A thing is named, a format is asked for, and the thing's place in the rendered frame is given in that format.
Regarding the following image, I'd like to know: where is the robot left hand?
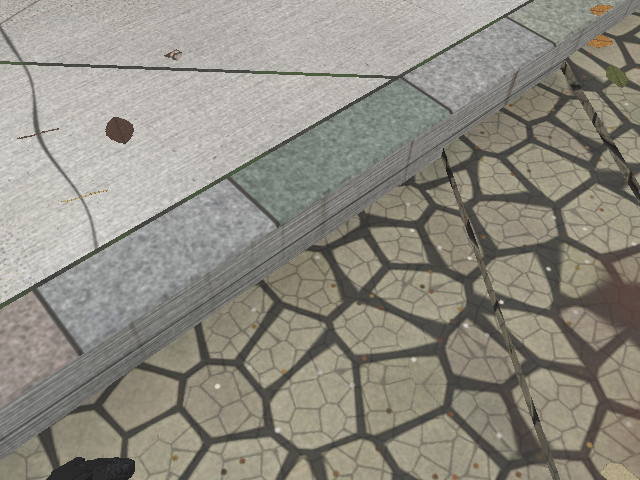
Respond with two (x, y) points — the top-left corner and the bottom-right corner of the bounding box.
(46, 457), (135, 480)

